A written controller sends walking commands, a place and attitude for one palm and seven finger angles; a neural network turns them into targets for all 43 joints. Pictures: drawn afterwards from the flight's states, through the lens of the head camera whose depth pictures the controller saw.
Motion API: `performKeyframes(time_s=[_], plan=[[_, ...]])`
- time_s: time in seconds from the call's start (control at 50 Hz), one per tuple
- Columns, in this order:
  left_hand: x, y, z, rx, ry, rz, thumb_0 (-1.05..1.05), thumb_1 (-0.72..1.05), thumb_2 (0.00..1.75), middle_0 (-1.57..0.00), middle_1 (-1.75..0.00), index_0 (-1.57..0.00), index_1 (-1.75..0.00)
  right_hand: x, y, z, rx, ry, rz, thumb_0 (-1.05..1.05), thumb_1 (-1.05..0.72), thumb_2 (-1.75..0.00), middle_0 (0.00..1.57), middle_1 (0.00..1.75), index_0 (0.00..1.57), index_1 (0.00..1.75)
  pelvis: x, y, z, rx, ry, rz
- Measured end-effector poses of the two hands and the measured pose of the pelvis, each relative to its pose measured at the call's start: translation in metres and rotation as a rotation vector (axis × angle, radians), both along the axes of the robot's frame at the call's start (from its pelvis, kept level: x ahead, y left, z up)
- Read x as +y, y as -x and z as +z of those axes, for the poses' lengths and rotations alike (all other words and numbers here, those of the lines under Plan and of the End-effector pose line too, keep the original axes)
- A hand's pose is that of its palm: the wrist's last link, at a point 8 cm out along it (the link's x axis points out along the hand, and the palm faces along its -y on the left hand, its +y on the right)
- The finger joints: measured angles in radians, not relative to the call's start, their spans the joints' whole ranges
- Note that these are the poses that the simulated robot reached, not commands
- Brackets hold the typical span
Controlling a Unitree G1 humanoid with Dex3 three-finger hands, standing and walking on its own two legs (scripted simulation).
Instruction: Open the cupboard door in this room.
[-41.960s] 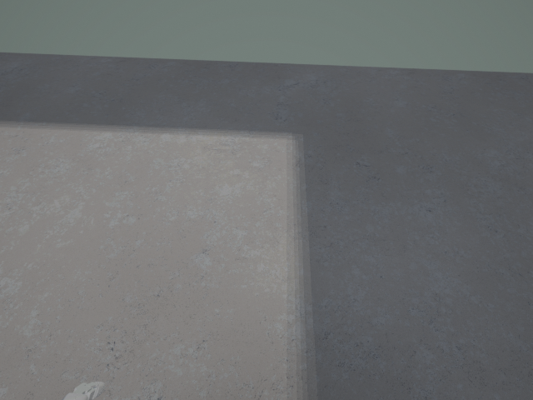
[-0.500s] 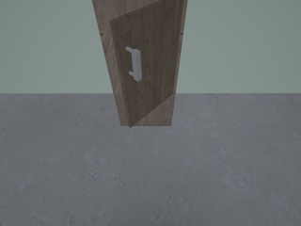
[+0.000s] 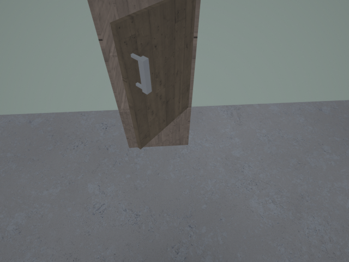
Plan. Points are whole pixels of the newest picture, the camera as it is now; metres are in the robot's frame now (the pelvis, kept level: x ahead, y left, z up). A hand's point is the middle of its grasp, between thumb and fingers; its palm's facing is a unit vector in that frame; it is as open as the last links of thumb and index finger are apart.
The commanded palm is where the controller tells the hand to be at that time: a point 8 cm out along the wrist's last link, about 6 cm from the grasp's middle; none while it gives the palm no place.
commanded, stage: walk to a spot facing it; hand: left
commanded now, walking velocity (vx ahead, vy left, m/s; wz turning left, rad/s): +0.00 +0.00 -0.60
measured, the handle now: (140, 73) +0.66 +0.16 +0.05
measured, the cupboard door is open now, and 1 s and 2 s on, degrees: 47 47 47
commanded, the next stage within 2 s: none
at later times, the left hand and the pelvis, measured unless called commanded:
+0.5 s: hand out of the picture +0.04 +0.17 -0.16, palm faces -0.18 -0.95 -0.27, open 7.4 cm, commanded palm none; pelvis -0.03 -0.02 +0.00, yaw -15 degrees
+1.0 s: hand out of the picture +0.14 +0.13 -0.17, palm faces -0.50 -0.82 -0.29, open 7.4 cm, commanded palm none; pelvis -0.05 -0.02 -0.02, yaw -32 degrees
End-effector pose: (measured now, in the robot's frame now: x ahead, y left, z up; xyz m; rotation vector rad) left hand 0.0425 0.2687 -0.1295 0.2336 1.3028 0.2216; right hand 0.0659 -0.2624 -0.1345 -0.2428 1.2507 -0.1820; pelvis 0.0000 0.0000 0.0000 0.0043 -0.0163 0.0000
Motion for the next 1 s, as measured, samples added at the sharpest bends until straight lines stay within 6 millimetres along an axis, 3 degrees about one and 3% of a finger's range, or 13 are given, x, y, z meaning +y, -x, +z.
performKeyframes(time_s=[0.14, 0.26, 0.32, 0.44, 0.54, 0.62, 0.72, 0.8, 0.86, 0.92, 1.0], plan=[[-0.019, -0.004, -0.011, 0.031, 0.032, -0.058, 0.00, 0.91, 0.89, -0.20, -0.30, -0.20, -0.30, 0.005, 0.047, -0.017, 0.035, -0.036, -0.087, 0.01, -0.91, -0.90, 0.20, 0.30, 0.21, 0.30, -0.005, 0.012, -0.010, 0.000, -0.029, -0.076], [-0.041, -0.008, -0.012, -0.011, 0.016, -0.094, 0.00, 0.91, 0.89, -0.20, -0.30, -0.20, -0.30, -0.010, 0.080, -0.038, 0.102, -0.072, -0.152, 0.01, -0.91, -0.90, 0.20, 0.30, 0.21, 0.30, -0.022, 0.021, -0.021, -0.001, -0.027, -0.114], [-0.048, -0.002, -0.006, 0.012, 0.010, -0.105, 0.00, 0.91, 0.89, -0.20, -0.30, -0.20, -0.30, -0.017, 0.081, -0.031, 0.093, -0.068, -0.184, 0.01, -0.91, -0.90, 0.20, 0.30, 0.21, 0.30, -0.025, 0.025, -0.014, 0.005, -0.026, -0.142], [-0.052, 0.000, 0.001, 0.058, 0.016, -0.166, 0.00, 0.91, 0.89, -0.20, -0.30, -0.20, -0.30, -0.022, 0.062, -0.009, -0.030, -0.055, -0.242, 0.01, -0.91, -0.90, 0.20, 0.30, 0.20, 0.30, -0.024, 0.028, -0.001, 0.026, -0.049, -0.228], [-0.043, -0.013, -0.003, 0.054, 0.025, -0.218, 0.00, 0.91, 0.89, -0.20, -0.30, -0.20, -0.30, -0.017, 0.048, 0.005, -0.124, -0.033, -0.273, 0.01, -0.91, -0.90, 0.20, 0.30, 0.20, 0.30, -0.014, 0.032, 0.000, 0.037, -0.047, -0.293], [-0.032, -0.034, -0.016, 0.029, 0.042, -0.261, 0.00, 0.91, 0.89, -0.20, -0.30, -0.20, -0.30, -0.011, 0.053, 0.006, -0.184, 0.014, -0.292, 0.01, -0.91, -0.90, 0.20, 0.30, 0.20, 0.30, 0.000, 0.032, -0.011, 0.056, -0.006, -0.329], [-0.035, -0.074, -0.011, -0.048, 0.058, -0.327, 0.00, 0.91, 0.89, -0.20, -0.30, -0.20, -0.30, -0.004, 0.092, 0.009, -0.106, 0.033, -0.300, 0.01, -0.91, -0.90, 0.20, 0.30, 0.21, 0.30, 0.000, 0.039, -0.007, 0.041, 0.001, -0.369], [-0.054, -0.099, -0.003, -0.096, 0.060, -0.410, 0.00, 0.91, 0.90, -0.20, -0.30, -0.20, -0.30, -0.008, 0.128, 0.004, -0.054, 0.023, -0.362, 0.01, -0.91, -0.90, 0.21, 0.30, 0.21, 0.30, -0.006, 0.042, -0.007, 0.038, 0.021, -0.425], [-0.072, -0.114, -0.005, -0.124, 0.046, -0.488, 0.00, 0.91, 0.90, -0.20, -0.30, -0.20, -0.30, -0.018, 0.157, -0.010, -0.043, 0.013, -0.434, 0.01, -0.91, -0.90, 0.21, 0.30, 0.21, 0.30, -0.018, 0.044, -0.018, 0.035, 0.008, -0.467], [-0.086, -0.119, -0.010, -0.119, 0.023, -0.550, 0.00, 0.91, 0.90, -0.20, -0.30, -0.20, -0.30, -0.028, 0.181, -0.019, -0.017, 0.018, -0.507, 0.01, -0.91, -0.90, 0.21, 0.30, 0.21, 0.30, -0.020, 0.050, -0.024, 0.032, -0.003, -0.515], [-0.100, -0.117, -0.009, -0.074, 0.025, -0.605, 0.00, 0.91, 0.89, -0.20, -0.30, -0.20, -0.30, -0.029, 0.199, -0.007, -0.015, 0.039, -0.576, 0.01, -0.91, -0.90, 0.20, 0.30, 0.20, 0.30, -0.017, 0.051, -0.016, 0.026, -0.016, -0.567]])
